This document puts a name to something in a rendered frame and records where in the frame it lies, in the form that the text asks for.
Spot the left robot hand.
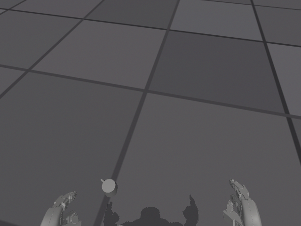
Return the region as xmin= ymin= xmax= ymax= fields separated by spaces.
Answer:
xmin=40 ymin=191 xmax=81 ymax=226

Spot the mug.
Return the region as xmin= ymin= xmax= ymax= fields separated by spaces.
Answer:
xmin=101 ymin=179 xmax=117 ymax=197

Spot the right robot hand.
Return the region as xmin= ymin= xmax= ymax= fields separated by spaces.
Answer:
xmin=223 ymin=179 xmax=262 ymax=226

